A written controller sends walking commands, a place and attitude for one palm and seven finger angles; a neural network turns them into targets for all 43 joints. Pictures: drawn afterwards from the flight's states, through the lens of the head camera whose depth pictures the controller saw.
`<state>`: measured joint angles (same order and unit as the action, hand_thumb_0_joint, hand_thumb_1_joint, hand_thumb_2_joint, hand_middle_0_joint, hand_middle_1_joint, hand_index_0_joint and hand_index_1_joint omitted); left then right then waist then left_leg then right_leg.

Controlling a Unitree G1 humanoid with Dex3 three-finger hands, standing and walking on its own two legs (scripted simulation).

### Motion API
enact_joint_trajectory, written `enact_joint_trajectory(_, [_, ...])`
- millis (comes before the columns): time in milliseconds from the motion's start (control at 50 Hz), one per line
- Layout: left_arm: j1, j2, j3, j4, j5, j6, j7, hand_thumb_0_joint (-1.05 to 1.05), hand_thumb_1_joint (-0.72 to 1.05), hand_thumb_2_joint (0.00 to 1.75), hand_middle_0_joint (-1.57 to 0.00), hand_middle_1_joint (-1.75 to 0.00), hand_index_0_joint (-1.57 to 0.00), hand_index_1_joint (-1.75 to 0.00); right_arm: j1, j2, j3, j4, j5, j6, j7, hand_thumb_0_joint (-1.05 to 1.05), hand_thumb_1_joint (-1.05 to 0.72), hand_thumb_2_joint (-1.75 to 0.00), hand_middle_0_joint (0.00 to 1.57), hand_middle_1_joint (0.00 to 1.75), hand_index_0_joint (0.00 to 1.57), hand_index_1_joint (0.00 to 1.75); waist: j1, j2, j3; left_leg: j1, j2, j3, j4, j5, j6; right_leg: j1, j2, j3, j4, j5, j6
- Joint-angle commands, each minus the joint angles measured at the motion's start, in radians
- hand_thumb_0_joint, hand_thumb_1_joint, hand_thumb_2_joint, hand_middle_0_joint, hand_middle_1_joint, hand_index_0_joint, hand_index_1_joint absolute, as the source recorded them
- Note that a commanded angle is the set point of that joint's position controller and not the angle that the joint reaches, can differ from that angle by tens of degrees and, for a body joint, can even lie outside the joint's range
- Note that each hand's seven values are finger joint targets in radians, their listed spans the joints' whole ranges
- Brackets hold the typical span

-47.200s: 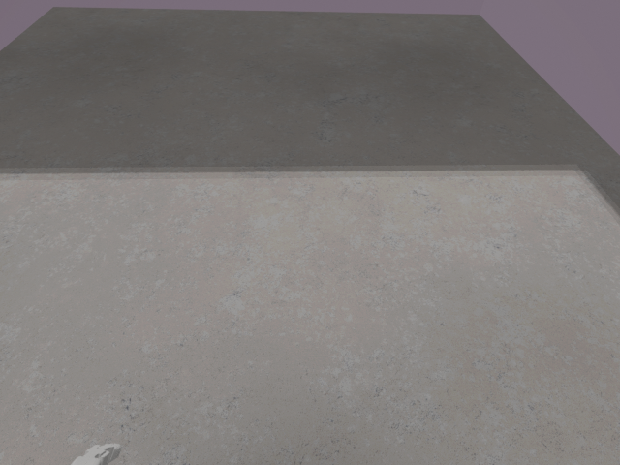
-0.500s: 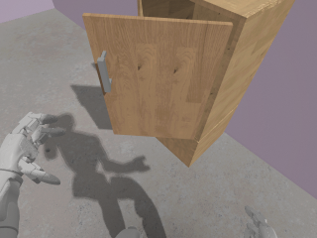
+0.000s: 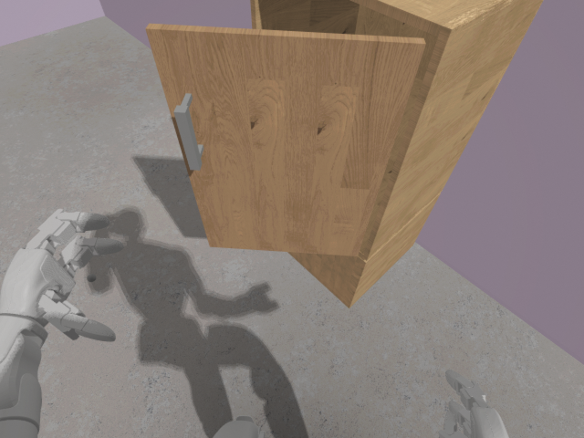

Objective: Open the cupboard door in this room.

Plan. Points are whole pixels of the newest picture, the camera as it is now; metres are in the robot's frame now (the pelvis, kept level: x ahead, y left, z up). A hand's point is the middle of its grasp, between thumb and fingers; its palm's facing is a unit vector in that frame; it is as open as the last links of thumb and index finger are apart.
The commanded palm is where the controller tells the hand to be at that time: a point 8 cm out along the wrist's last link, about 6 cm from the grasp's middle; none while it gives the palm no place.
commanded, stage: move the hooked fingers beside the handle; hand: left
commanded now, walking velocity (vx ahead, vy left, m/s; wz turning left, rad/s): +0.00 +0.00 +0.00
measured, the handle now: (191, 133) +0.60 +0.22 +0.06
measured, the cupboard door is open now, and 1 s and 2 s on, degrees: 43 43 43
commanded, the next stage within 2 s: none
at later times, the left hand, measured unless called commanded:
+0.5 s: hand (113, 225) +0.37 +0.28 +0.07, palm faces +0.00 -1.00 -0.01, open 14.0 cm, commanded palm +0.35 +0.33 +0.07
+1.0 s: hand (132, 182) +0.45 +0.28 +0.07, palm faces -0.01 -1.00 +0.00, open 14.0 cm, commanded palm +0.44 +0.33 +0.06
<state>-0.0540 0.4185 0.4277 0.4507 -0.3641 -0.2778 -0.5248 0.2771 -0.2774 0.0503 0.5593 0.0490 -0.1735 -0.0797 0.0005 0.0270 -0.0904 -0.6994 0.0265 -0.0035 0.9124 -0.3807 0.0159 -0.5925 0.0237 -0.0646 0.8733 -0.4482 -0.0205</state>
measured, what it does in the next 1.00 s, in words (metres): stands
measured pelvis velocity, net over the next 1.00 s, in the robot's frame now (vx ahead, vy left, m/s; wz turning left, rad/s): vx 0.00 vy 0.02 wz -0.04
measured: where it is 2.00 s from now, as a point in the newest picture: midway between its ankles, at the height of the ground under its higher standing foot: outside the picture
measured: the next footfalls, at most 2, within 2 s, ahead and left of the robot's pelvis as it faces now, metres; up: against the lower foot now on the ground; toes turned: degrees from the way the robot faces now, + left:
none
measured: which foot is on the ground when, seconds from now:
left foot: down 0.00-1.00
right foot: down 0.00-1.00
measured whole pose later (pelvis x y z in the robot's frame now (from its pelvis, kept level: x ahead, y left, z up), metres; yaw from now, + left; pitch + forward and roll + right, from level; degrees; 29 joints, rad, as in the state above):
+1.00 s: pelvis +0.00 +0.02 -0.02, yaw -2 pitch +18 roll -4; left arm -0.74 0.64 0.50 1.11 -0.19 -0.37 -0.51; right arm 0.37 -0.30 0.04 0.62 0.02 -0.01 -0.05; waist -0.11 0.01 -0.10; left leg -0.93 0.05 0.01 1.03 -0.41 0.04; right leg -0.83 0.04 -0.05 0.97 -0.46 0.00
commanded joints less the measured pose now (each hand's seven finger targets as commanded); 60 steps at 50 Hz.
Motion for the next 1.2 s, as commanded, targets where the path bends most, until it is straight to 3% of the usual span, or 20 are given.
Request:
enact_joint_trajectory(0, [-0.389, 0.305, 0.093, -0.128, -0.011, -0.065, 0.005, 0.0, -0.5, 0.3, -0.3, -1.2, -0.3, -1.2, -0.011, -0.156, -0.065, -0.106, -0.002, -0.047, -0.026, 0.0, -0.9, -0.9, 0.2, 0.3, 0.2, 0.3, -0.037, 0.033, -0.192, 0.177, -0.021, -0.025, -0.112, 0.115, 0.015, -0.011, 0.014, 0.056, -0.14, 0.147, 0.001])
enact_joint_trajectory(80, [-0.468, 0.309, 0.067, -0.084, 0.004, -0.084, -0.014, 0.0, -0.5, 0.3, -0.3, -1.2, -0.3, -1.2, 0.001, -0.155, -0.064, -0.093, -0.004, -0.046, -0.03, 0.0, -0.9, -0.9, 0.2, 0.3, 0.2, 0.3, -0.035, 0.088, -0.263, 0.205, -0.022, -0.02, -0.091, 0.153, 0.017, 0.0, 0.011, 0.067, -0.123, 0.186, -0.004])
enact_joint_trajectory(180, [-0.493, 0.357, 0.102, 0.038, 0.015, -0.067, -0.026, 0.0, -0.5, 0.3, -0.3, -1.2, -0.3, -1.2, 0.027, -0.162, -0.068, -0.083, -0.003, -0.027, -0.024, 0.0, -0.9, -0.9, 0.2, 0.3, 0.2, 0.3, -0.026, 0.055, -0.274, 0.179, -0.018, -0.022, -0.08, 0.198, 0.017, 0.008, 0.015, 0.059, -0.104, 0.243, -0.006])
enact_joint_trajectory(320, [-0.534, 0.38, 0.118, 0.078, 0.032, -0.081, -0.01, 0.0, -0.5, 0.3, -0.3, -1.2, -0.3, -1.2, 0.054, -0.164, -0.076, -0.099, -0.004, 0.004, -0.007, 0.0, -0.9, -0.9, 0.2, 0.3, 0.2, 0.3, -0.019, 0.072, -0.325, 0.181, -0.017, -0.017, -0.08, 0.224, 0.016, 0.009, 0.02, 0.053, -0.084, 0.27, -0.005])
enact_joint_trajectory(360, [-0.581, 0.379, 0.108, 0.101, 0.041, -0.085, -0.005, 0.0, -0.5, 0.3, -0.3, -1.2, -0.3, -1.2, 0.064, -0.167, -0.078, -0.09, -0.003, 0.013, -0.005, 0.0, -0.9, -0.9, 0.2, 0.3, 0.2, 0.3, -0.035, 0.063, -0.309, 0.172, -0.014, -0.018, -0.08, 0.213, 0.017, -0.016, 0.02, 0.048, -0.082, 0.259, -0.002])
enact_joint_trajectory(400, [-0.597, 0.396, 0.124, 0.116, 0.04, -0.091, -0.004, 0.0, -0.5, 0.3, -0.3, -1.2, -0.3, -1.2, 0.078, -0.172, -0.081, -0.088, -0.005, 0.022, -0.003, 0.0, -0.9, -0.9, 0.2, 0.3, 0.2, 0.3, -0.033, 0.054, -0.325, 0.174, -0.012, -0.02, -0.076, 0.222, 0.017, -0.018, 0.023, 0.047, -0.077, 0.266, -0.003])
enact_joint_trajectory(440, [-0.628, 0.371, 0.094, 0.122, 0.05, -0.097, -0.002, 0.0, -0.5, 0.3, -0.3, -1.2, -0.3, -1.2, 0.084, -0.169, -0.082, -0.086, -0.004, 0.029, -0.001, 0.0, -0.9, -0.9, 0.2, 0.3, 0.2, 0.3, -0.043, 0.081, -0.324, 0.188, -0.012, -0.02, -0.077, 0.222, 0.018, -0.038, 0.024, 0.045, -0.077, 0.26, -0.003])
enact_joint_trajectory(480, [-0.674, 0.41, 0.12, 0.152, 0.055, -0.103, 0.003, 0.0, -0.5, 0.3, -0.3, -1.2, -0.3, -1.2, 0.098, -0.176, -0.084, -0.072, -0.008, 0.038, -0.003, 0.0, -0.9, -0.9, 0.2, 0.3, 0.2, 0.3, -0.049, 0.057, -0.321, 0.178, -0.008, -0.025, -0.069, 0.221, 0.02, -0.045, 0.027, 0.045, -0.074, 0.255, -0.006])
enact_joint_trajectory(520, [-0.738, 0.385, 0.079, 0.175, 0.072, -0.109, 0.005, 0.0, -0.5, 0.3, -0.3, -1.2, -0.3, -1.2, 0.102, -0.174, -0.081, -0.065, -0.007, 0.046, -0.003, 0.0, -0.9, -0.9, 0.2, 0.3, 0.2, 0.3, -0.064, 0.092, -0.32, 0.187, -0.007, -0.029, -0.073, 0.199, 0.017, -0.082, 0.025, 0.042, -0.072, 0.224, -0.004])
enact_joint_trajectory(560, [-0.799, 0.409, 0.088, 0.222, 0.085, -0.117, 0.015, 0.0, -0.5, 0.3, -0.3, -1.2, -0.3, -1.2, 0.115, -0.18, -0.082, -0.05, -0.009, 0.054, -0.005, 0.0, -0.9, -0.9, 0.2, 0.3, 0.2, 0.3, -0.072, 0.092, -0.305, 0.193, -0.001, -0.043, -0.078, 0.163, 0.014, -0.127, 0.025, 0.034, -0.074, 0.172, -0.006])
enact_joint_trajectory(680, [-0.886, 0.48, 0.122, 0.327, 0.114, -0.141, 0.019, 0.0, -0.5, 0.3, -0.3, -1.2, -0.3, -1.2, 0.15, -0.189, -0.081, -0.028, -0.02, 0.077, 0.0, 0.0, -0.9, -0.9, 0.2, 0.3, 0.2, 0.3, -0.074, 0.102, -0.376, 0.201, 0.002, -0.046, -0.047, 0.228, 0.016, -0.121, 0.028, 0.036, -0.049, 0.224, -0.011])
enact_joint_trajectory(760, [-0.959, 0.488, 0.103, 0.413, 0.139, -0.137, 0.018, 0.0, -0.5, 0.3, -0.3, -1.2, -0.3, -1.2, 0.166, -0.194, -0.08, -0.02, -0.021, 0.1, 0.005, 0.0, -0.9, -0.9, 0.2, 0.3, 0.2, 0.3, -0.096, 0.098, -0.349, 0.179, 0.008, -0.051, -0.04, 0.205, 0.015, -0.176, 0.029, 0.032, -0.045, 0.194, -0.005])
enact_joint_trajectory(860, [-1.036, 0.51, 0.097, 0.461, 0.155, -0.146, 0.018, 0.0, -0.5, 0.3, -0.3, -1.2, -0.3, -1.2, 0.19, -0.201, -0.08, -0.013, -0.024, 0.123, 0.008, 0.0, -0.9, -0.9, 0.2, 0.3, 0.2, 0.3, -0.111, 0.117, -0.377, 0.187, 0.011, -0.056, -0.021, 0.225, 0.014, -0.207, 0.033, 0.032, -0.032, 0.198, -0.005])
enact_joint_trajectory(920, [-1.048, 0.513, 0.103, 0.453, 0.156, -0.155, 0.02, 0.0, -0.5, 0.3, -0.3, -1.2, -0.3, -1.2, 0.205, -0.203, -0.083, -0.012, -0.028, 0.137, 0.013, 0.0, -0.9, -0.9, 0.2, 0.3, 0.2, 0.3, -0.107, 0.144, -0.439, 0.233, 0.013, -0.059, -0.009, 0.28, 0.01, -0.212, 0.036, 0.029, -0.02, 0.226, -0.006])
enact_joint_trajectory(980, [-1.083, 0.566, 0.131, 0.522, 0.167, -0.14, 0.028, 0.0, -0.5, 0.3, -0.3, -1.2, -0.3, -1.2, 0.221, -0.21, -0.079, -0.003, -0.03, 0.155, 0.01, 0.0, -0.9, -0.9, 0.2, 0.3, 0.2, 0.3, -0.12, 0.088, -0.395, 0.159, 0.013, -0.057, 0.004, 0.251, 0.019, -0.213, 0.04, 0.031, -0.018, 0.218, -0.005])
enact_joint_trajectory(1060, [-1.153, 0.588, 0.115, 0.494, 0.2, -0.149, 0.041, 0.0, -0.5, 0.3, -0.3, -1.2, -0.3, -1.2, 0.235, -0.213, -0.077, -0.001, -0.035, 0.171, 0.013, 0.0, -0.9, -0.9, 0.2, 0.3, 0.2, 0.3, -0.125, 0.184, -0.435, 0.214, 0.018, -0.069, 0.006, 0.272, 0.009, -0.258, 0.039, 0.028, -0.012, 0.204, -0.007])
enact_joint_trajectory(1080, [-1.175, 0.575, 0.113, 0.486, 0.19, -0.157, 0.042, 0.0, -0.5, 0.3, -0.3, -1.2, -0.3, -1.2, 0.242, -0.212, -0.078, -0.001, -0.039, 0.173, 0.014, 0.0, -0.9, -0.9, 0.2, 0.3, 0.2, 0.3, -0.135, 0.173, -0.457, 0.235, 0.02, -0.073, 0.015, 0.305, 0.01, -0.263, 0.044, 0.023, -0.003, 0.223, -0.009])
enact_joint_trajectory(1100, [-1.179, 0.609, 0.136, 0.488, 0.195, -0.161, 0.045, 0.0, -0.5, 0.3, -0.3, -1.2, -0.3, -1.2, 0.249, -0.217, -0.08, 0.007, -0.041, 0.179, 0.013, 0.0, -0.9, -0.9, 0.2, 0.3, 0.2, 0.3, -0.131, 0.168, -0.479, 0.248, 0.025, -0.079, 0.018, 0.326, 0.006, -0.263, 0.044, 0.022, -0.001, 0.233, -0.006])
enact_joint_trajectory(1140, [-1.187, 0.569, 0.106, 0.522, 0.196, -0.153, 0.044, 0.0, -0.5, 0.3, -0.3, -1.2, -0.3, -1.2, 0.253, -0.213, -0.078, 0.013, -0.041, 0.186, 0.018, 0.0, -0.9, -0.9, 0.2, 0.3, 0.2, 0.3, -0.142, 0.176, -0.456, 0.244, 0.024, -0.077, 0.022, 0.316, 0.006, -0.279, 0.044, 0.022, -0.009, 0.223, -0.004])
enact_joint_trajectory(1180, [-1.214, 0.595, 0.112, 0.567, 0.202, -0.139, 0.047, 0.0, -0.5, 0.3, -0.3, -1.2, -0.3, -1.2, 0.262, -0.22, -0.073, 0.017, -0.04, 0.193, 0.014, 0.0, -0.9, -0.9, 0.2, 0.3, 0.2, 0.3, -0.156, 0.149, -0.418, 0.2, 0.023, -0.079, 0.021, 0.268, 0.014, -0.291, 0.046, 0.024, -0.014, 0.196, -0.005])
